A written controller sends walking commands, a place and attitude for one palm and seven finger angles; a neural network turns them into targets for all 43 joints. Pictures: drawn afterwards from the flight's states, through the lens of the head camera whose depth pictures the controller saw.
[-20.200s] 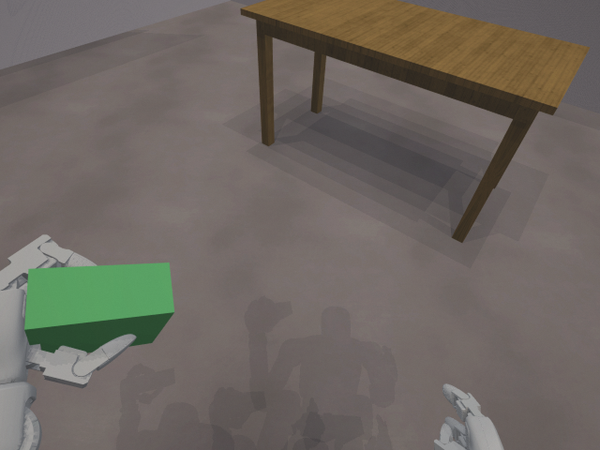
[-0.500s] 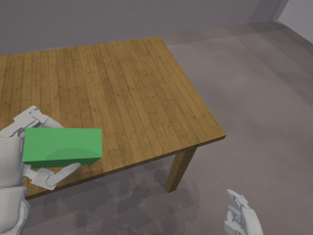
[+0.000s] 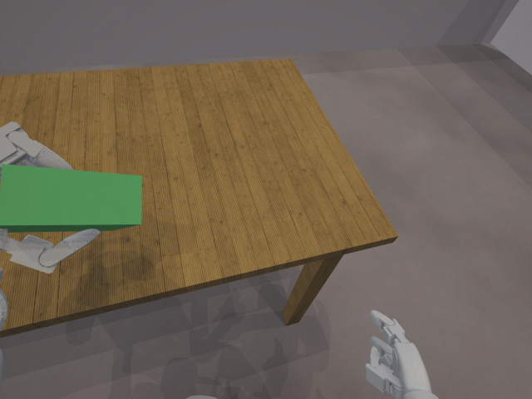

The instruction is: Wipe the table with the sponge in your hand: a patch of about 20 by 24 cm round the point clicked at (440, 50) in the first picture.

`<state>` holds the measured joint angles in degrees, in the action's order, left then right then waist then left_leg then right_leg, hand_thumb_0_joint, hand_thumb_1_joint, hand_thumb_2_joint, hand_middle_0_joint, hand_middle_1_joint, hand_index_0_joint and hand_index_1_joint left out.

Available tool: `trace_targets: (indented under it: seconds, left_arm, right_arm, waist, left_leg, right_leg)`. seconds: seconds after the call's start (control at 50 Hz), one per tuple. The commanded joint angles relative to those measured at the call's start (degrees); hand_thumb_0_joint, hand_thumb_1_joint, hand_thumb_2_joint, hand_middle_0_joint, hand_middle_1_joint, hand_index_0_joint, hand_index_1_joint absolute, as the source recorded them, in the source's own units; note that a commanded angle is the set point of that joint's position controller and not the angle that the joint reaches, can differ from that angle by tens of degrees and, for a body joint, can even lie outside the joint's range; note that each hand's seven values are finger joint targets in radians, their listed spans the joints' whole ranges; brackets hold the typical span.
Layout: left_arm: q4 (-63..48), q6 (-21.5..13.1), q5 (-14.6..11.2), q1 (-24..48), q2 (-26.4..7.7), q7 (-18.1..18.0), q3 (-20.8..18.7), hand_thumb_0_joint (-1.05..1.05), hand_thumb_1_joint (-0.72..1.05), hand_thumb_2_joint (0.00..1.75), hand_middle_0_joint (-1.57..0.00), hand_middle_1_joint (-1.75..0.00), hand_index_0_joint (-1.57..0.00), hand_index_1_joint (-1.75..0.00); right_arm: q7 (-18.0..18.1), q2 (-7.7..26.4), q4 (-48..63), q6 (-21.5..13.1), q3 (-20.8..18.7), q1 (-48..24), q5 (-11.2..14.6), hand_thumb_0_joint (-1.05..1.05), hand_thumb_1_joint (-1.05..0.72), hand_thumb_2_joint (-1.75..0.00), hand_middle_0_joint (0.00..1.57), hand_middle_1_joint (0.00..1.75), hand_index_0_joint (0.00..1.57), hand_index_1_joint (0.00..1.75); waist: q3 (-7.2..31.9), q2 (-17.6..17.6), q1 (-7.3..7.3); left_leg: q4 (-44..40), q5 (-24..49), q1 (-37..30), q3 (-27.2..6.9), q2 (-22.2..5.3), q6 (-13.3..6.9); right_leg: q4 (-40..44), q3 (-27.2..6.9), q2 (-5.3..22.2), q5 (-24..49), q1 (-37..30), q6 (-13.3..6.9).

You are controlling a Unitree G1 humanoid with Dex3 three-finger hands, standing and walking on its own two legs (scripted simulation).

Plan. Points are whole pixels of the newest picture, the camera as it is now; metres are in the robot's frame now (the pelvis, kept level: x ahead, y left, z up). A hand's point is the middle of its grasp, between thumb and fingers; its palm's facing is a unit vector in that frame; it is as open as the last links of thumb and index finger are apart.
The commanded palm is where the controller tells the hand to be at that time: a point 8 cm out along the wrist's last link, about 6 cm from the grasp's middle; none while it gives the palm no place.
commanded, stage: come to a stop and stand still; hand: left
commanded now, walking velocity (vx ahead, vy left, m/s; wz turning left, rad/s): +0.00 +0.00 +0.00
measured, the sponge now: (88, 205) +0.27 +0.25 +0.16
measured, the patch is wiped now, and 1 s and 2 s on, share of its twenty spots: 0.00 0.00 0.00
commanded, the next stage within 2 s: look again from close up in 0.50 s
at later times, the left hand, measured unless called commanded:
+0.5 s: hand (83, 237) +0.22 +0.23 +0.17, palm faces +0.41 -0.86 -0.30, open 9.6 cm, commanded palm +0.16 +0.27 +0.18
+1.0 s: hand (76, 226) +0.24 +0.25 +0.16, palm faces +0.38 -0.85 -0.37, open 9.6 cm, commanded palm +0.18 +0.28 +0.18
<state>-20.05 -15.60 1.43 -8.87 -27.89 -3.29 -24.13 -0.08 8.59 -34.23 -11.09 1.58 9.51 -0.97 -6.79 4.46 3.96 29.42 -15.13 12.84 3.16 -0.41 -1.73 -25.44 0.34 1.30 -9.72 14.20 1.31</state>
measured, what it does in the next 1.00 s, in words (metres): stands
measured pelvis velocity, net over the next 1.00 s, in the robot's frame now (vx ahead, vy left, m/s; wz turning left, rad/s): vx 0.02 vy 0.00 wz -0.01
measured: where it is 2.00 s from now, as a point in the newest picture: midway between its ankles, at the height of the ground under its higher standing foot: outside the picture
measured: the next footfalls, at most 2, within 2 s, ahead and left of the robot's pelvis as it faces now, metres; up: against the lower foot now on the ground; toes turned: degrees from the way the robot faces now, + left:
none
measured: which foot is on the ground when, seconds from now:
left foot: down 0.00-1.00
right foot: down 0.00-1.00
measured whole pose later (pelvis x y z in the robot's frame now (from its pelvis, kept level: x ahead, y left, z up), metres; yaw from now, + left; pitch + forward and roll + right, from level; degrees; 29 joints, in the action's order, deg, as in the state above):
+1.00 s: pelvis +0.02 +0.00 +0.00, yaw +0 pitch -1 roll -1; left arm -27.4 -12.9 -1.6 -23.4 -20.9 -5.8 -20.6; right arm 0.9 10.2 -33.5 -8.6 0.7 10.3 0.2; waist -4.9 2.3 1.9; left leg 26.5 -15.4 9.9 3.6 -0.6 -1.6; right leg -22.6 0.5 1.2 -9.7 11.4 1.8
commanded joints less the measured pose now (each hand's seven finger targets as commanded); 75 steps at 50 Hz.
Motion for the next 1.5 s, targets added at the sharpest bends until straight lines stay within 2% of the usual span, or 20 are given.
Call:
trace_targets:
  seconds: [0.0,0.08,0.14,0.18,0.28,0.4,0.56,0.76,1.0,1.1,1.12,1.14,1.16,1.18,1.2,1.24,1.32,1.36,1.38,1.48]
  left_arm:
    - [-15.26,-3.59,-4.67,-8.44,0.1,-0.8,-0.56,0.0,0.1,1.3,-1.2,-1.6,-1.2,-1.6]
    - [-14.84,-1.57,-5.43,-18.58,0.61,-1.86,-0.38,0.0,0.1,1.3,-1.2,-1.6,-1.2,-1.6]
    - [-12.69,-1.17,-5.6,-14.2,-3.22,-2.77,-4.54,0.0,0.1,1.3,-1.2,-1.6,-1.2,-1.6]
    - [-14.17,-1.44,-5.53,-9.35,-7.41,-3.38,-8.22,0.0,0.1,1.3,-1.2,-1.6,-1.2,-1.6]
    - [-19.42,-2.83,-4.15,1.72,-5.5,-3.46,-3.67,0.0,0.1,1.3,-1.2,-1.6,-1.2,-1.6]
    - [-18.29,-2.54,-3.1,-3.43,0.1,-3.85,1.42,0.0,0.1,1.3,-1.2,-1.6,-1.2,-1.6]
    - [-11.6,-1.46,-3.77,-11.44,-1.82,-3.3,-3.62,0.0,0.1,1.3,-1.2,-1.6,-1.2,-1.6]
    - [-23.59,-1.79,-3.89,-8.92,-2.19,-3.35,-2.09,0.0,0.1,1.3,-1.2,-1.6,-1.2,-1.6]
    - [-17.68,-0.28,-4.02,-11.62,-0.59,-3.49,-1.76,0.0,0.1,1.3,-1.2,-1.6,-1.2,-1.6]
    - [-20.1,-0.07,-3.99,-9.83,-1.16,-3.59,-1.38,0.0,0.1,1.3,-1.2,-1.6,-1.2,-1.6]
    - [-34.63,-6.16,6.75,50.59,-46.69,-3.21,-33.95,0.0,0.1,1.3,-1.2,-1.6,-1.2,-1.6]
    - [1.3,-3.74,-0.19,13.97,-9.37,-0.52,-10.14,0.0,0.1,1.3,-1.2,-1.6,-1.2,-1.6]
    - [-8.44,-3.31,-2.69,0.35,-5.77,-1.08,-5.56,0.0,0.1,1.3,-1.2,-1.6,-1.2,-1.6]
    - [-7.18,-1.88,-3.75,-4.87,1.75,-1.46,-0.33,0.0,0.1,1.3,-1.2,-1.6,-1.2,-1.6]
    - [-13.93,-2.64,-3.64,-2.13,-0.76,-1.55,-0.32,0.0,0.1,1.3,-1.2,-1.6,-1.2,-1.6]
    - [-18.81,-2.81,-4.08,-7.96,0.99,-1.7,1.86,0.0,0.1,1.3,-1.2,-1.6,-1.2,-1.6]
    - [-17.11,-1.59,-4.54,-14.54,-1.71,-3.0,-1.89,0.0,0.1,1.3,-1.2,-1.6,-1.2,-1.6]
    - [-15.59,-1.75,-4.91,-13.33,-4.47,-3.39,-5.67,0.0,0.1,1.3,-1.2,-1.6,-1.2,-1.6]
    - [-16.41,-1.87,-4.94,-12.09,-7.85,-3.97,-8.98,0.0,0.1,1.3,-1.2,-1.6,-1.2,-1.6]
    - [-17.03,-2.79,-4.45,-3.83,-5.24,-3.53,-5.73,0.0,0.1,1.3,-1.2,-1.6,-1.2,-1.6]
  right_arm:
    - [-1.3,9.59,9.88,-3.12,-4.75,-0.14,1.42,0.0,-0.9,-0.9,0.2,0.3,0.2,0.3]
    - [-1.95,9.25,10.46,-1.73,-3.86,-1.87,2.53,0.0,-0.9,-0.9,0.2,0.3,0.2,0.3]
    - [0.15,9.96,10.64,-0.93,-4.24,-1.73,2.33,0.0,-0.9,-0.9,0.2,0.3,0.2,0.3]
    - [1.77,9.94,10.36,-0.52,-3.85,-3.03,2.37,0.0,-0.9,-0.9,0.2,0.3,0.2,0.3]
    - [3.03,9.25,9.98,-1.78,-2.96,-3.92,1.81,0.0,-0.9,-0.9,0.2,0.3,0.2,0.3]
    - [2.05,9.74,8.5,-3.68,-3.3,-2.11,1.2,0.0,-0.9,-0.9,0.2,0.3,0.2,0.3]
    - [1.68,9.96,9.18,-1.12,-3.94,-1.42,1.46,0.0,-0.9,-0.9,0.2,0.3,0.2,0.3]
    - [1.52,9.78,9.86,-2.0,-4.08,-2.38,1.36,0.0,-0.9,-0.9,0.2,0.3,0.2,0.3]
    - [1.83,9.59,9.18,0.06,-3.91,-2.53,1.41,0.0,-0.9,-0.9,0.2,0.3,0.2,0.3]
    - [1.98,9.45,9.83,0.24,-3.67,-3.31,1.35,0.0,-0.9,-0.9,0.2,0.3,0.2,0.3]
    - [1.38,11.37,8.43,-2.21,-3.51,4.55,-2.66,0.0,-0.9,-0.9,0.2,0.3,0.2,0.3]
    - [1.17,4.07,4.48,-2.39,-2.04,-0.81,-0.15,0.0,-0.9,-0.9,0.2,0.3,0.2,0.3]
    - [1.24,8.12,8.89,-2.89,-4.24,-0.27,0.83,0.0,-0.9,-0.9,0.2,0.3,0.2,0.3]
    - [0.58,8.63,9.68,-3.31,-4.48,-0.75,2.07,0.0,-0.9,-0.9,0.2,0.3,0.2,0.3]
    - [0.12,9.99,10.01,-2.82,-5.01,-0.12,1.59,0.0,-0.9,-0.9,0.2,0.3,0.2,0.3]
    - [-1.21,9.86,10.61,-2.43,-4.62,-1.39,1.66,0.0,-0.9,-0.9,0.2,0.3,0.2,0.3]
    - [-0.66,9.92,11.09,-1.56,-4.01,-1.9,2.04,0.0,-0.9,-0.9,0.2,0.3,0.2,0.3]
    - [0.52,9.93,10.94,-1.21,-4.1,-2.43,2.0,0.0,-0.9,-0.9,0.2,0.3,0.2,0.3]
    - [1.29,10.0,10.6,-0.87,-3.93,-3.28,2.1,0.0,-0.9,-0.9,0.2,0.3,0.2,0.3]
    - [2.63,9.43,10.27,-1.41,-3.28,-3.34,1.82,0.0,-0.9,-0.9,0.2,0.3,0.2,0.3]
  waist:
    - [20.03,-21.22,-1.68]
    - [15.78,-4.92,-1.52]
    - [13.1,5.6,-2.28]
    - [10.63,2.38,-2.54]
    - [8.3,-12.26,-2.48]
    - [10.05,-8.17,-2.35]
    - [9.19,-3.91,-2.19]
    - [15.3,-8.73,-2.21]
    - [11.83,-6.44,-2.54]
    - [11.37,-9.24,-2.45]
    - [5.55,-8.38,-1.62]
    - [15.92,-7.66,-1.77]
    - [13.31,-12.16,-0.9]
    - [17.56,-17.97,-1.73]
    - [19.36,-20.51,-2.1]
    - [18.34,-16.76,-1.65]
    - [14.11,-1.52,-1.78]
    - [12.27,1.47,-2.01]
    - [11.68,-0.65,-2.15]
    - [7.99,-10.03,-2.6]
  left_leg:
    - [-4.47,34.35,-9.81,-3.79,-6.84,1.98]
    - [-5.66,16.64,1.78,-2.29,-5.94,1.3]
    - [-6.26,4.93,3.27,-3.17,-3.82,1.75]
    - [-7.28,-0.16,1.73,-3.07,-3.1,1.23]
    - [-9.52,-7.59,3.38,-3.12,-2.56,-0.02]
    - [-8.2,-4.13,0.52,-2.2,-1.24,0.86]
    - [-10.01,1.48,3.64,-2.54,-2.45,1.44]
    - [-7.28,13.35,-2.02,-2.25,-2.49,1.69]
    - [-9.88,12.42,0.14,-2.99,-3.6,2.39]
    - [-10.61,10.23,1.34,-2.67,-3.66,2.21]
    - [-1.85,16.38,8.41,-2.32,-5.75,0.07]
    - [-6.26,18.19,-3.14,-3.52,-2.63,0.84]
    - [-5.49,22.04,-6.0,-2.41,-3.55,1.92]
    - [-5.19,25.84,-10.01,-1.42,-4.1,2.32]
    - [-4.82,27.92,-8.44,-2.49,-5.04,1.9]
    - [-5.58,25.36,-4.83,-2.92,-5.94,1.52]
    - [-7.3,9.64,3.24,-3.2,-4.67,1.48]
    - [-8.18,3.08,3.58,-3.54,-3.77,1.47]
    - [-8.94,1.62,2.44,-3.27,-3.72,1.36]
    - [-10.55,-6.49,4.1,-3.06,-3.18,0.35]
  right_leg:
    - [-6.1,-0.19,0.85,6.94,-5.16,-3.31]
    - [-2.43,0.35,1.25,11.58,-10.69,-2.12]
    - [0.99,-2.03,1.96,7.58,-8.17,-2.0]
    - [3.2,-3.74,2.2,1.15,-3.69,-2.11]
    - [4.7,-5.09,1.82,-5.79,-3.72,-2.67]
    - [7.72,-5.36,1.48,-6.59,-4.78,-2.7]
    - [6.01,-3.14,0.32,1.82,-8.65,-1.99]
    - [2.22,-1.7,0.55,16.43,-12.73,-2.0]
    - [2.51,-0.18,0.11,13.23,-11.56,-1.49]
    - [2.64,-0.19,0.02,12.1,-12.26,-1.33]
    - [2.05,-2.49,1.14,9.42,-3.87,-2.88]
    - [1.3,-3.33,3.44,11.66,-3.38,-5.63]
    - [2.6,-6.75,2.15,17.85,-6.1,-4.9]
    - [-1.81,-3.89,1.97,16.7,-7.28,-4.73]
    - [-3.09,-2.49,2.18,13.83,-7.73,-3.99]
    - [-3.13,-1.63,1.44,11.92,-9.57,-3.25]
    - [-0.74,-0.66,1.02,8.67,-11.09,-1.99]
    - [1.26,-2.01,1.35,4.49,-8.83,-1.95]
    - [1.64,-2.05,1.23,2.95,-7.29,-1.9]
    - [3.81,-3.73,1.26,-3.46,-5.12,-2.41]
